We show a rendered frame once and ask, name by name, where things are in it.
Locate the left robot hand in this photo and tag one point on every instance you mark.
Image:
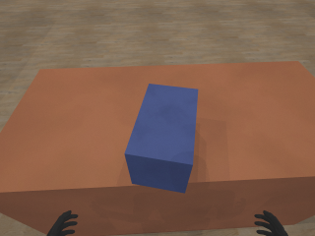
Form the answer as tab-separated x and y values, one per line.
60	224

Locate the right robot hand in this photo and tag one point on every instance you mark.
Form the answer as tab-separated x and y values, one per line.
275	226

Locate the carton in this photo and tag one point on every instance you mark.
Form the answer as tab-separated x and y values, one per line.
160	151

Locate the pedestal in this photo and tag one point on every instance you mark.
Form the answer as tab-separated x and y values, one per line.
63	148

